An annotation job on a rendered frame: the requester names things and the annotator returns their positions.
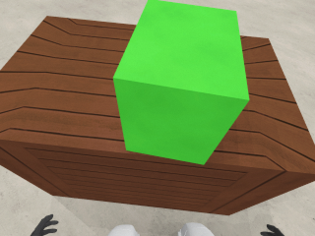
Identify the robot left thigh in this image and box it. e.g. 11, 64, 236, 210
107, 224, 140, 236

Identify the pedestal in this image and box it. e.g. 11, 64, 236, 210
0, 16, 315, 215

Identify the left robot hand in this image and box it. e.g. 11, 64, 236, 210
31, 214, 59, 236

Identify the right robot hand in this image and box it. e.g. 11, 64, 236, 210
260, 224, 284, 236

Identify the robot thigh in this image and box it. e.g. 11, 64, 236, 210
177, 222, 215, 236
107, 224, 140, 236

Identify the carton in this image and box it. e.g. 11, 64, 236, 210
113, 0, 250, 165

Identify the robot right thigh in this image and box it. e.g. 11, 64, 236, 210
177, 222, 215, 236

